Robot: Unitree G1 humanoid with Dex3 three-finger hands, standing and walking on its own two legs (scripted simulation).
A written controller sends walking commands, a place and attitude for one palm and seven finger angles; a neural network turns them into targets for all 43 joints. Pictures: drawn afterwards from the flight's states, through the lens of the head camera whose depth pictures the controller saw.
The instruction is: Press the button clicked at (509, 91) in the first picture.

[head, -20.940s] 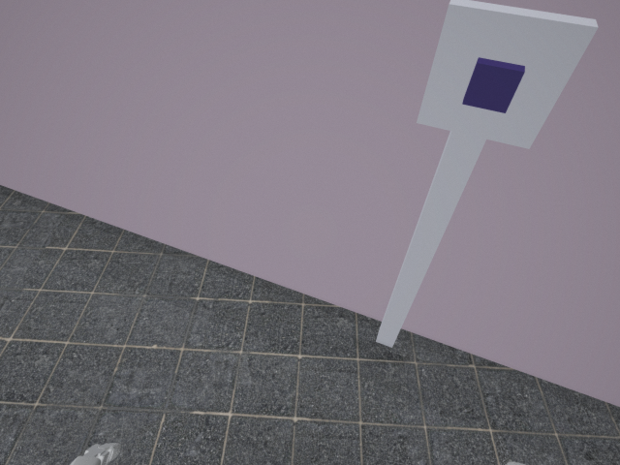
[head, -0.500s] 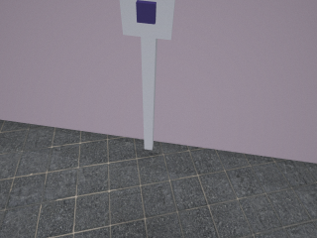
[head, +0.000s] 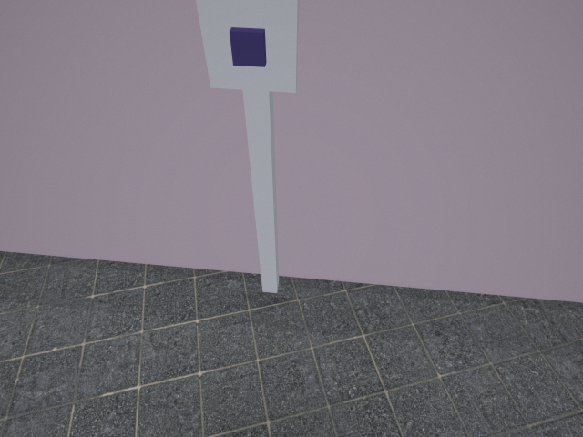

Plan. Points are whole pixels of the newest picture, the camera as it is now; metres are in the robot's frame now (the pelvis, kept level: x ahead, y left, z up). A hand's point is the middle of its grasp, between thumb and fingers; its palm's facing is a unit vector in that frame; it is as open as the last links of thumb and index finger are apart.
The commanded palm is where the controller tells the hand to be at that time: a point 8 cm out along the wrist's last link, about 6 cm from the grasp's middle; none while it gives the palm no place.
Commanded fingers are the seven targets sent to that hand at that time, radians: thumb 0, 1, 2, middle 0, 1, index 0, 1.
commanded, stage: let the arm hang, fingers relaxed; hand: left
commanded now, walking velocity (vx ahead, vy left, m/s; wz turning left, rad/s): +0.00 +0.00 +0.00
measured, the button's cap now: (248, 46) +0.75 +0.12 +0.20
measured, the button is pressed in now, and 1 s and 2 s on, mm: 0 0 0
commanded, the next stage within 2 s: stand and wait in 0.12 s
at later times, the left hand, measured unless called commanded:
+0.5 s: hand out of the picture +0.03 +0.19 -0.17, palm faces +0.04 -0.97 -0.24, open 7.4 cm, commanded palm none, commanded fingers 0.00 0.90 0.90 -0.20 -0.30 -0.20 -0.30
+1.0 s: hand out of the picture +0.09 +0.20 -0.16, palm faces +0.01 -0.96 -0.29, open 7.4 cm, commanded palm none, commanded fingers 0.00 0.90 0.90 -0.20 -0.30 -0.20 -0.30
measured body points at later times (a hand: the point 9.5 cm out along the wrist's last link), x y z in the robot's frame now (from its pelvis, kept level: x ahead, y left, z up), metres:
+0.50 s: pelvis +0.02 -0.01 +0.00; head +0.03 -0.01 +0.45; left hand +0.02 +0.24 -0.15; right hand +0.02 -0.25 -0.16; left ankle +0.04 +0.11 -0.74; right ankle +0.01 -0.10 -0.74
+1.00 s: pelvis +0.03 -0.02 +0.01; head +0.05 -0.03 +0.46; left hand +0.09 +0.25 -0.14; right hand +0.08 -0.28 -0.15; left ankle +0.04 +0.11 -0.74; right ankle +0.01 -0.10 -0.74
